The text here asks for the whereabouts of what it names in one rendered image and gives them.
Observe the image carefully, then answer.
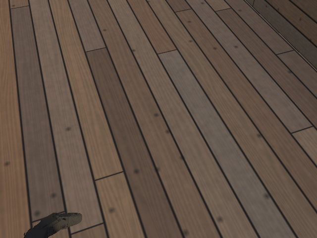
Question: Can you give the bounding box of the left robot hand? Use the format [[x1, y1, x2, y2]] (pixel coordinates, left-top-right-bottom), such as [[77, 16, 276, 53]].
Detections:
[[24, 212, 82, 238]]

